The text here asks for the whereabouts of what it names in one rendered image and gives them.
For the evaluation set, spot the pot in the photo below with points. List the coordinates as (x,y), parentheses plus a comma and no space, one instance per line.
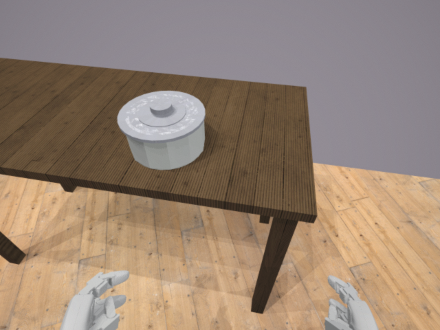
(169,155)

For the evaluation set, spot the knob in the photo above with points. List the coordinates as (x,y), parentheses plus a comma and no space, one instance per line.
(160,106)

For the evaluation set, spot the robot left hand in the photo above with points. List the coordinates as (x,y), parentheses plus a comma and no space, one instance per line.
(86,309)

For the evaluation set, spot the table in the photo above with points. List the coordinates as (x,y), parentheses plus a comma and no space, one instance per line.
(59,123)

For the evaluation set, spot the lid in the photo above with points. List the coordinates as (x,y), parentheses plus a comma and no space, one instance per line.
(138,123)

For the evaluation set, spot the robot right hand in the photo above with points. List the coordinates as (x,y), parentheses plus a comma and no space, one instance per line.
(357,315)

